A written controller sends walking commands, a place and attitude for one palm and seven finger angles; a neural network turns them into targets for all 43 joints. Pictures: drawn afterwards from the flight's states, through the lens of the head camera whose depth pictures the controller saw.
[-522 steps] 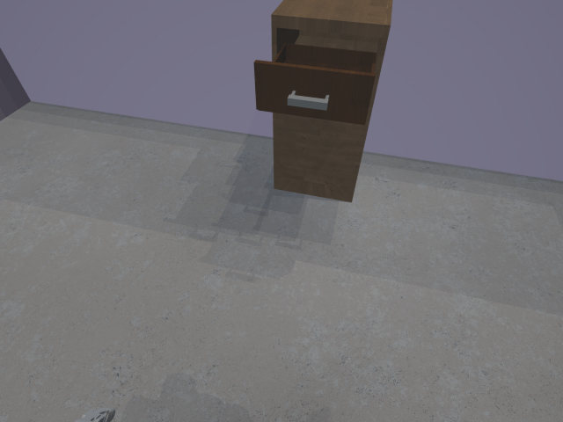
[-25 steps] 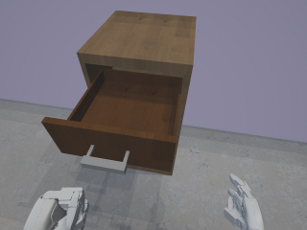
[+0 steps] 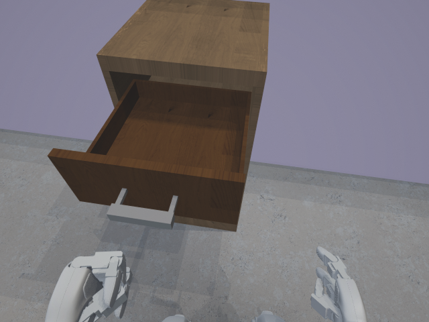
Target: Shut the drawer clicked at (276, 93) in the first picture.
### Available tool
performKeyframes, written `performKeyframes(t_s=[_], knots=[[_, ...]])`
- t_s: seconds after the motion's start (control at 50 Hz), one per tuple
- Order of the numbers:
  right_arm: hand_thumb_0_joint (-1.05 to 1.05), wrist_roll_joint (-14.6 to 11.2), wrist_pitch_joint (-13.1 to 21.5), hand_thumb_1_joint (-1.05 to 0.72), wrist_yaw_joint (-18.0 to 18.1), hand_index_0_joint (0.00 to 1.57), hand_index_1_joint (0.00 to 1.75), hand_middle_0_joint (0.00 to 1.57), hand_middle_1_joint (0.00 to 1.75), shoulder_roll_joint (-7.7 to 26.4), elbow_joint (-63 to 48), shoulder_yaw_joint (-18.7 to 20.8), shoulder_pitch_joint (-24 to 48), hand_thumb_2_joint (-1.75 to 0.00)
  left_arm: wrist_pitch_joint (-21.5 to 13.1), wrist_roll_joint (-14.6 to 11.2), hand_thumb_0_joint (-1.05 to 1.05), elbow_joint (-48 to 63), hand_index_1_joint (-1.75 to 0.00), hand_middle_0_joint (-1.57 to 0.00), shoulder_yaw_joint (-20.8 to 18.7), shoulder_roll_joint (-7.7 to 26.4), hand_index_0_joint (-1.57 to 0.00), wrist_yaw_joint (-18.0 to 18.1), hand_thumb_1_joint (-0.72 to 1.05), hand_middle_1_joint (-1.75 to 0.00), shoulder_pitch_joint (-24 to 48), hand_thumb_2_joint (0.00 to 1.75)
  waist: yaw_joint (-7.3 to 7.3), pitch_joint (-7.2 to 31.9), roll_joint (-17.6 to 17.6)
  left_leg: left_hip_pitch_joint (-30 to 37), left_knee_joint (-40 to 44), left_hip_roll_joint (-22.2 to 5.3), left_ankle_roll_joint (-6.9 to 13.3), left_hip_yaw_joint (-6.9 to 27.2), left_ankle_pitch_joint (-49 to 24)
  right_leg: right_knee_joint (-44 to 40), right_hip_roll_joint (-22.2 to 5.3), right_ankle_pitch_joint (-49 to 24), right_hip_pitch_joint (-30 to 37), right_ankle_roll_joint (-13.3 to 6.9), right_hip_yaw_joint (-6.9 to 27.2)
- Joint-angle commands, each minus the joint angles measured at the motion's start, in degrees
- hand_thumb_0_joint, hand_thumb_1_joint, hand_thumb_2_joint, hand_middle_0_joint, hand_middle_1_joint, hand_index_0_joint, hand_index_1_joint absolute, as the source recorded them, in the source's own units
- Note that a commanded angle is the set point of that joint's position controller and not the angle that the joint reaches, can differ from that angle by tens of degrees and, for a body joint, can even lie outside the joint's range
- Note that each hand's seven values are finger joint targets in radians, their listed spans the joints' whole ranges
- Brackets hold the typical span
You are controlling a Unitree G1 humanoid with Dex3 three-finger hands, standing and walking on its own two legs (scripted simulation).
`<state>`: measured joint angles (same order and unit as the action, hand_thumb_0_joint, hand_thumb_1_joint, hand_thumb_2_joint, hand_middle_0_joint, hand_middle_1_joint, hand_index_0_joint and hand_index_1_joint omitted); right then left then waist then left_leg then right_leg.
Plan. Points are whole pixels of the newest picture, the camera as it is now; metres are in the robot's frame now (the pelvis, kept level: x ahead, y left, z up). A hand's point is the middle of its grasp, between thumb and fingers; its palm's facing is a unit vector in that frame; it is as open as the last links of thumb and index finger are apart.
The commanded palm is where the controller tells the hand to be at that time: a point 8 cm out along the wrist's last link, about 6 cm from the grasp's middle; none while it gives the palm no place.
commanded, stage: bring the fist close to the handle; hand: left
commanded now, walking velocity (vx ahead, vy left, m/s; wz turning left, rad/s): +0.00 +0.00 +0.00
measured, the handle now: (145, 206) +0.33 +0.16 +0.03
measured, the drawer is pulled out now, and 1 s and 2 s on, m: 0.29 0.29 0.24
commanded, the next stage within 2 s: push the drawer shut in 1.00 s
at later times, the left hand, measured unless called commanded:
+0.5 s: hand (144, 273) +0.20 +0.13 +0.03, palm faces -0.10 -0.99 -0.03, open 3.3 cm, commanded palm +0.18 +0.19 +0.03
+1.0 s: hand (144, 267) +0.21 +0.14 +0.02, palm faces -0.08 -1.00 -0.03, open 3.3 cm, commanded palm +0.19 +0.19 +0.03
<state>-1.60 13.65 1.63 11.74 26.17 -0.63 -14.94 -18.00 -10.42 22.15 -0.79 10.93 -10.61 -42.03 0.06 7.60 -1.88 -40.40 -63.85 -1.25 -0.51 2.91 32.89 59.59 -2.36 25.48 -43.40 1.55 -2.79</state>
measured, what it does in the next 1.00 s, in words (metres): stands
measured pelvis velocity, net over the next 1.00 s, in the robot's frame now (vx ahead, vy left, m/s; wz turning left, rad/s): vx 0.00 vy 0.00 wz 0.00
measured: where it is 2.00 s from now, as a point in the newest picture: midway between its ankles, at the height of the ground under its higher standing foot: outside the picture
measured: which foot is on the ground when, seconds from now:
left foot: down 0.00-1.00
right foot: down 0.00-1.00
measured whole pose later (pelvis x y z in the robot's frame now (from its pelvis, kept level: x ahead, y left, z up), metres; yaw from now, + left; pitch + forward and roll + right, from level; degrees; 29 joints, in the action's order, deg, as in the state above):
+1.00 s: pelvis +0.00 +0.00 -0.03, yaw +0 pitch +18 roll -2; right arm -0.8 7.7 1.6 12.4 24.0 -0.9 -14.1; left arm -19.9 -9.5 12.3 -0.6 11.2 -8.6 -30.1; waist 1.6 10.3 -1.6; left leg -54.6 -72.9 -1.1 -0.8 3.5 36.5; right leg 68.6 -2.5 28.9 -57.7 1.4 -2.8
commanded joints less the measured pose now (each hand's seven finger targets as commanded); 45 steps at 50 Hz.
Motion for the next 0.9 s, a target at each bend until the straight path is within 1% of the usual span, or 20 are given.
performKeyframes(t_s=[0.0, 0.04, 0.06, 0.08, 0.14, 0.2, 0.3, 0.36, 0.44, 0.46, 0.5, 0.52, 0.54, 0.62, 0.68, 0.74, 0.76, 0.8, 0.84, 0.88], knots=[[0.00, -0.28, 2.96, -0.90, 0.44, 0.20, 0.30, 0.20, 0.30, 6.99, -10.32, 3.09, 5.24, -0.90, -3.97, -0.26, 0.00, 9.88, -1.60, -1.40, -1.08, 3.06, -1.40, 0.38, 0.90, -1.60, 0.09, 0.90, 0.90, 3.42, 1.78, -3.30, 11.33, 1.77, 1.41, -1.22, -10.16, -8.51, 2.23, -0.40, 5.55, -2.52, -1.60], [0.00, -0.26, 2.46, -0.90, 0.62, 0.20, 0.30, 0.20, 0.30, 7.32, -10.52, 3.19, 5.38, -0.90, -3.97, 0.48, 0.00, 9.06, -1.60, -1.40, -1.98, 4.23, -1.40, 0.66, 0.90, -1.60, 0.79, 0.90, 0.55, 3.88, 2.03, -4.28, 10.93, 1.80, 1.48, -1.27, -9.90, -7.95, 2.22, 0.17, 5.30, -2.70, -1.35], [0.00, -0.16, 2.32, -0.90, 0.58, 0.20, 0.30, 0.20, 0.30, 7.21, -10.84, 3.07, 5.22, -0.90, -3.96, 0.55, 0.00, 8.87, -1.60, -1.40, -1.09, 3.39, -1.40, 0.64, 0.90, -1.60, 0.99, 0.90, 0.61, 4.57, 1.18, -4.29, 10.75, 1.94, 1.46, -1.38, -9.62, -7.76, 2.07, 0.49, 5.04, -2.68, -1.22], [0.00, -0.24, 2.06, -0.90, 0.66, 0.20, 0.30, 0.20, 0.30, 7.24, -10.74, 3.17, 4.93, -0.90, -4.04, 0.64, 0.00, 8.26, -1.60, -1.40, -2.18, 4.45, -1.40, 0.94, 0.90, -1.60, 1.89, 0.90, 0.66, 4.36, 1.63, -4.75, 10.57, 1.85, 1.37, -1.38, -9.10, -7.55, 2.06, 1.05, 4.42, -2.66, -1.26], [0.00, 0.00, 1.79, -0.90, 0.72, 0.20, 0.30, 0.20, 0.30, 7.25, -10.91, 3.00, 5.19, -0.90, -4.68, 0.52, 0.00, 8.39, -1.60, -1.40, -2.19, 4.17, -1.40, 1.67, 0.90, -1.60, 3.42, 0.90, 0.44, 5.95, 0.67, -5.39, 9.63, 1.94, 1.43, -1.37, -9.95, -6.48, 2.10, 0.21, 4.06, -2.82, -1.23], [0.00, 0.04, 1.60, -0.90, 0.82, 0.20, 0.30, 0.20, 0.30, 7.37, -10.54, 2.97, 4.48, -0.90, -5.63, 0.10, 0.00, 6.56, -1.60, -1.40, -2.57, 3.93, -1.40, 2.01, 0.90, -1.60, 6.78, 0.90, 1.13, 6.32, 1.58, -6.35, 8.59, 1.94, 1.25, -1.25, -9.03, -5.96, 2.08, 1.21, 2.39, -2.73, -1.14], [0.00, 0.32, 1.57, -0.90, 0.63, 0.20, 0.30, 0.20, 0.30, 7.74, -10.23, 2.96, 4.00, -0.90, -6.42, 0.35, 0.00, 4.72, -1.60, -1.40, -1.02, 3.03, -1.40, 1.52, 0.90, -1.60, 8.48, 0.90, 1.47, 9.55, -0.07, -6.75, 6.68, 2.00, 1.26, -1.32, -11.37, -3.89, 1.93, -1.88, 1.48, -2.82, -1.03], [0.00, 0.35, 1.09, -0.90, 0.56, 0.20, 0.30, 0.20, 0.30, 7.88, -10.09, 3.26, 3.77, -0.90, -6.03, 0.72, 0.00, 3.17, -1.60, -1.40, -1.26, 3.26, -1.40, 1.16, 0.90, -1.60, 8.17, 0.90, 1.34, 11.16, 0.81, -7.16, 5.83, 1.90, 1.25, -1.32, -13.62, -2.65, 1.86, -4.59, 1.77, -2.88, -1.19], [0.00, 0.58, 0.17, -0.90, 0.69, 0.20, 0.30, 0.20, 0.30, 8.05, -10.23, 3.29, 4.16, -0.90, -5.85, 1.00, 0.00, 1.63, -1.60, -1.40, -2.43, 4.46, -1.40, 1.48, 0.90, -1.60, 11.69, 0.90, 1.67, 10.36, 1.89, -9.61, 4.52, 1.88, 1.34, -1.39, -12.23, -2.04, 1.89, -3.09, 0.04, -2.85, -0.82], [0.00, 0.61, 0.01, -0.90, 0.62, 0.20, 0.30, 0.20, 0.30, 7.94, -10.06, 3.28, 3.96, -0.90, -6.08, 0.96, 0.00, 1.32, -1.60, -1.40, -2.99, 4.46, -1.40, 1.67, 0.90, -1.60, 11.97, 0.90, 1.31, 11.25, 0.78, -9.49, 4.42, 1.94, 1.16, -1.29, -12.71, -1.34, 1.85, -3.52, -0.12, -2.97, -0.98], [0.00, 0.68, -0.13, -0.90, 0.54, 0.20, 0.30, 0.20, 0.30, 7.98, -10.35, 3.21, 3.65, -0.90, -6.59, 0.79, 0.00, 1.57, -1.60, -1.40, -2.20, 3.62, -1.40, 1.86, 0.90, -1.60, 13.03, 0.90, 1.56, 12.19, 0.49, -9.37, 3.71, 1.94, 1.13, -1.33, -13.59, -0.56, 1.85, -4.66, -0.97, -2.92, -1.11], [0.00, 0.75, -0.15, -0.90, 0.45, 0.20, 0.30, 0.20, 0.30, 7.85, -10.24, 3.24, 3.66, -0.90, -6.86, 0.65, 0.00, 1.33, -1.60, -1.40, -2.37, 3.67, -1.40, 1.95, 0.90, -1.60, 13.05, 0.90, 1.29, 12.51, -0.14, -9.46, 3.46, 1.99, 1.04, -1.36, -14.24, -0.28, 1.80, -5.35, -0.72, -3.06, -0.98], [0.00, 0.84, -0.35, -0.90, 0.49, 0.20, 0.30, 0.20, 0.30, 7.96, -9.99, 3.34, 3.61, -0.90, -7.07, 0.67, 0.00, 0.92, -1.60, -1.40, -2.91, 4.09, -1.40, 2.13, 0.90, -1.60, 13.16, 0.90, 1.50, 13.21, 1.01, -9.85, 2.75, 1.89, 1.16, -1.32, -15.32, 0.23, 1.90, -6.56, -0.59, -3.06, -1.02], [0.00, 0.85, -0.75, -0.90, 0.07, 0.20, 0.30, 0.20, 0.30, 8.02, -10.59, 3.40, 3.16, -0.90, -7.51, 0.59, 0.00, 2.71, -1.60, -1.40, -1.64, 3.81, -1.40, 1.67, 0.90, -1.60, 12.82, 0.90, 1.30, 16.04, -1.33, -8.55, 2.36, 1.80, 1.01, -1.41, -17.17, 1.10, 1.76, -8.40, -0.68, -3.06, -1.03], [0.00, 0.59, -1.55, -0.90, 0.15, 0.20, 0.30, 0.20, 0.30, 7.93, -10.90, 3.65, 3.01, -0.90, -6.69, 0.59, 0.00, 3.29, -1.60, -1.40, -2.15, 4.39, -1.40, 1.39, 0.90, -1.60, 10.97, 0.90, 1.18, 17.22, -0.33, -7.89, 2.59, 1.64, 1.10, -1.35, -18.86, 1.09, 1.82, -10.32, 0.72, -2.97, -1.15], [0.00, 0.42, -2.53, -0.90, 0.34, 0.20, 0.30, 0.20, 0.30, 7.88, -10.84, 3.57, 3.46, -0.90, -5.26, 0.53, 0.00, 1.64, -1.60, -1.40, -3.44, 5.19, -1.40, 1.57, 0.90, -1.60, 11.04, 0.90, 1.46, 14.79, 0.76, -9.94, 2.62, 1.80, 1.21, -1.51, -16.55, 0.30, 2.01, -8.42, 0.64, -2.92, -1.02], [0.00, 0.37, -2.69, -0.90, 0.34, 0.20, 0.30, 0.20, 0.30, 7.82, -10.93, 3.45, 3.29, -0.90, -5.13, 0.57, 0.00, 1.60, -1.60, -1.40, -2.84, 4.47, -1.40, 1.66, 0.90, -1.60, 11.62, 0.90, 1.89, 14.18, 1.13, -9.81, 2.68, 1.75, 1.17, -1.37, -16.20, 0.28, 2.03, -8.24, 0.06, -2.83, -1.21], [0.00, 0.31, -2.91, -0.90, 0.27, 0.20, 0.30, 0.20, 0.30, 7.71, -11.38, 3.41, 3.46, -0.90, -4.76, 0.32, 0.00, 1.37, -1.60, -1.40, -2.25, 3.55, -1.40, 1.77, 0.90, -1.60, 10.74, 0.90, 1.71, 13.62, 0.86, -10.19, 2.91, 1.88, 1.08, -1.41, -15.37, 0.05, 2.02, -7.34, -0.10, -2.81, -1.25], [0.00, 0.30, -3.03, -0.90, 0.47, 0.20, 0.30, 0.20, 0.30, 7.74, -11.07, 3.53, 3.67, -0.90, -5.01, 0.17, 0.00, 1.03, -1.60, -1.40, -3.64, 4.61, -1.40, 1.87, 0.90, -1.60, 10.77, 0.90, 1.54, 13.76, 1.69, -10.51, 2.50, 1.84, 1.17, -1.46, -15.48, -0.04, 2.12, -7.45, 0.37, -2.94, -1.02], [0.00, 0.31, -2.91, -0.90, 0.39, 0.20, 0.30, 0.20, 0.30, 7.78, -11.57, 3.41, 3.34, -0.90, -5.72, 0.10, 0.00, 2.51, -1.60, -1.40, -2.09, 3.65, -1.40, 1.64, 0.90, -1.60, 11.22, 0.90, 1.80, 14.38, 1.15, -9.79, 2.79, 1.85, 1.13, -1.35, -15.17, 0.08, 2.04, -7.02, -0.06, -2.83, -1.20]])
